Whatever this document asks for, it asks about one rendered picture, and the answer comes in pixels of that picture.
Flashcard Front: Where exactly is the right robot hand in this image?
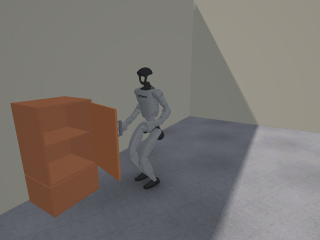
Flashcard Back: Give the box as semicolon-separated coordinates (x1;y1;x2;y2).
117;121;129;137

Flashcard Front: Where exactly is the robot left shin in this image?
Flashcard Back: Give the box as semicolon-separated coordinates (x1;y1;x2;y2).
138;159;157;182

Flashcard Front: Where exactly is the left robot forearm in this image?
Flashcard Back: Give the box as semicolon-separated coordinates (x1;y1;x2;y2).
153;107;171;127

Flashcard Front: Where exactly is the robot shin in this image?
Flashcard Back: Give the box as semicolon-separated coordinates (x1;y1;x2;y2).
138;159;157;182
128;157;145;174

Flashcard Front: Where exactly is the left robot hand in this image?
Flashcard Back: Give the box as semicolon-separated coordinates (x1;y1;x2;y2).
141;120;156;132

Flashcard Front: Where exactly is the robot right upper arm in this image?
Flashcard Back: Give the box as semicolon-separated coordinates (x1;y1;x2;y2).
134;87;142;110

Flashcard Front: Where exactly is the right robot forearm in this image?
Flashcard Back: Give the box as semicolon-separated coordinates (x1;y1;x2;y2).
126;107;140;125

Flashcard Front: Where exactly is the cupboard door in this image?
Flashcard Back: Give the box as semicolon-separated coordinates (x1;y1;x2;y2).
89;102;121;181

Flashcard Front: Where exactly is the handle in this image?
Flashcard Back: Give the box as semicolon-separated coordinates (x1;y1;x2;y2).
117;120;123;136

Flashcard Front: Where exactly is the robot left upper arm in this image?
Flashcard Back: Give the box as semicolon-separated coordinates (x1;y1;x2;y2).
151;89;170;112

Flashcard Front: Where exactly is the robot right shin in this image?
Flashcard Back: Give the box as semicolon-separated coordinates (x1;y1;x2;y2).
128;157;145;174

